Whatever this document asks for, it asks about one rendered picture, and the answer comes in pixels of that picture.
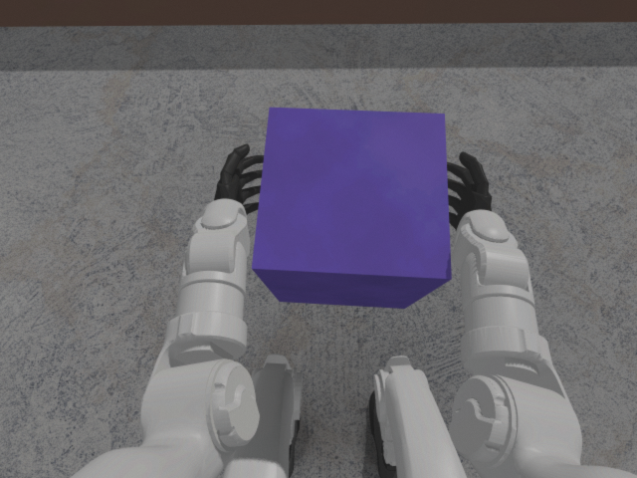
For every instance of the right robot shin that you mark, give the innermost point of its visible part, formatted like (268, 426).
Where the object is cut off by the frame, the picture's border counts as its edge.
(388, 447)

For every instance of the right robot thigh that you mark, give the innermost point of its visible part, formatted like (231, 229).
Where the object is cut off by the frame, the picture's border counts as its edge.
(422, 444)

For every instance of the carton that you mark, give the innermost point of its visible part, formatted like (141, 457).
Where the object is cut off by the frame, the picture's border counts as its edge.
(353, 207)

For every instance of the robot left hand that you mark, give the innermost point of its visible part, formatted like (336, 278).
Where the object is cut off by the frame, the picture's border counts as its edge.
(232, 180)

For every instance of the robot left upper arm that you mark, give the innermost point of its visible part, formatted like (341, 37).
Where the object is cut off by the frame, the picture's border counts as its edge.
(193, 419)

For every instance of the robot right upper arm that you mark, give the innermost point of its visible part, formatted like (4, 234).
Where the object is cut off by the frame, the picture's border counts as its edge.
(511, 429)

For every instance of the robot left forearm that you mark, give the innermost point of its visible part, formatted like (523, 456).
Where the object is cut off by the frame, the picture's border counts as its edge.
(208, 323)

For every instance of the robot right forearm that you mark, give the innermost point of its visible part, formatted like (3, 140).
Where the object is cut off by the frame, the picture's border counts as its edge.
(501, 334)

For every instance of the robot right hand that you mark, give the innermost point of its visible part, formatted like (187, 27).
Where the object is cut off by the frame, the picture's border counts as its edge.
(474, 194)

